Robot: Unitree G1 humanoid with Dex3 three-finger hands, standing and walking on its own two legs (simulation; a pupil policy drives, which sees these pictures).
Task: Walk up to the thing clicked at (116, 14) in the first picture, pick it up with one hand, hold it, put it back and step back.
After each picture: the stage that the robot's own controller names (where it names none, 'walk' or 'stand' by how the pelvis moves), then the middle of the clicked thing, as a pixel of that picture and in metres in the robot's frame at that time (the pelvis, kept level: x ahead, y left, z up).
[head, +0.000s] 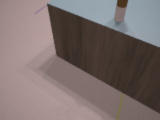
stand; (122, 2) +0.98 -0.27 -0.02
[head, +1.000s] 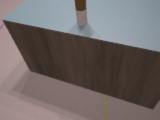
walk; (80, 5) +0.91 +0.05 +0.00
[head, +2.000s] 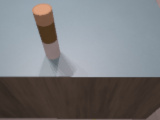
stand; (48, 34) +0.56 +0.16 +0.03
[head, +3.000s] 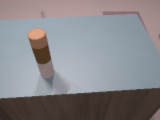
stand; (42, 55) +0.52 +0.19 -0.02
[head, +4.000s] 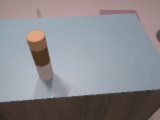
stand; (41, 57) +0.50 +0.19 -0.02
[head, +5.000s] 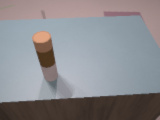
stand; (46, 58) +0.50 +0.17 -0.02
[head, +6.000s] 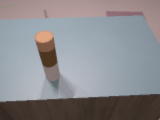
stand; (49, 58) +0.50 +0.16 -0.02
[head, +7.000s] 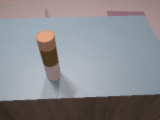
stand; (50, 58) +0.50 +0.15 -0.02
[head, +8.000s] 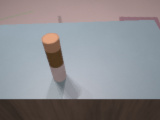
rise first; (55, 59) +0.51 +0.16 -0.02
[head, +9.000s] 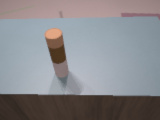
go down; (58, 55) +0.52 +0.15 -0.02
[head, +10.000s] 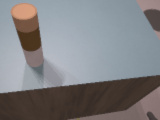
go down; (30, 40) +0.50 +0.15 +0.03
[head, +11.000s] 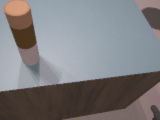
approach; (25, 37) +0.51 +0.15 +0.05
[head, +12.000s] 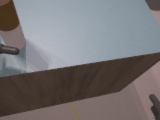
close in; (5, 18) +0.53 +0.17 +0.08
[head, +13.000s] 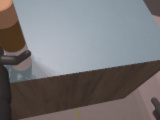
lift; (12, 39) +0.47 +0.17 +0.07
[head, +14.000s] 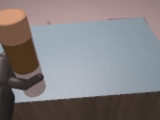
lift; (24, 59) +0.32 +0.16 +0.21
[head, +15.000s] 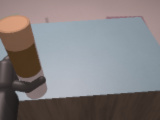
hold; (27, 63) +0.32 +0.16 +0.18
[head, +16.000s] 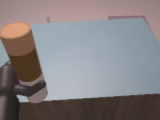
hold; (28, 68) +0.32 +0.16 +0.16
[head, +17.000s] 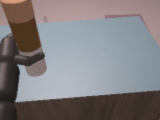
crouch; (28, 40) +0.40 +0.16 +0.20
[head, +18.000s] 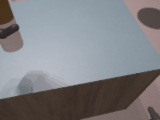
lower; out of the picture +0.52 +0.19 +0.18
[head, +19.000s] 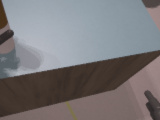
lower; out of the picture +0.53 +0.18 +0.08
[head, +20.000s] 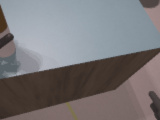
lower; out of the picture +0.52 +0.18 +0.08
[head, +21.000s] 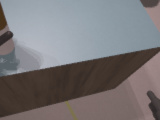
lower; out of the picture +0.52 +0.18 +0.09
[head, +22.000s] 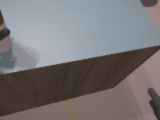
lower; out of the picture +0.53 +0.19 +0.09
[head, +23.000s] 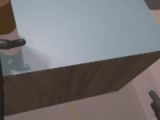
open; (1, 20) +0.51 +0.17 +0.09
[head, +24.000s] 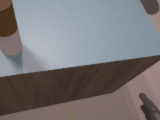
sink last; (3, 22) +0.50 +0.17 +0.08
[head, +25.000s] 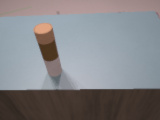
sink last; (49, 52) +0.51 +0.18 +0.04
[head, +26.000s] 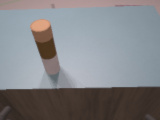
stand; (47, 50) +0.50 +0.17 +0.03
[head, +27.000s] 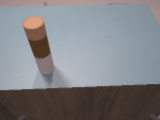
stand; (41, 48) +0.49 +0.18 +0.05
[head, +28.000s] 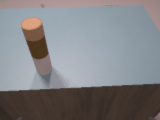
stand; (38, 49) +0.50 +0.18 +0.05
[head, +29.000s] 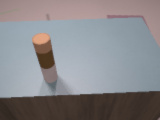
stand; (46, 60) +0.51 +0.17 -0.02
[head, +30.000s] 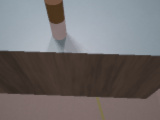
walk; (56, 14) +0.62 +0.12 +0.01
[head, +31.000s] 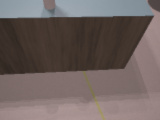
walk; out of the picture +0.91 +0.19 +0.00
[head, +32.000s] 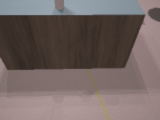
stand; out of the picture +1.12 +0.19 +0.00
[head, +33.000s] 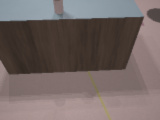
stand; out of the picture +1.12 +0.17 -0.02
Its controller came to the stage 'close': yes
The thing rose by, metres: 0.21
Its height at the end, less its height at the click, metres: +0.00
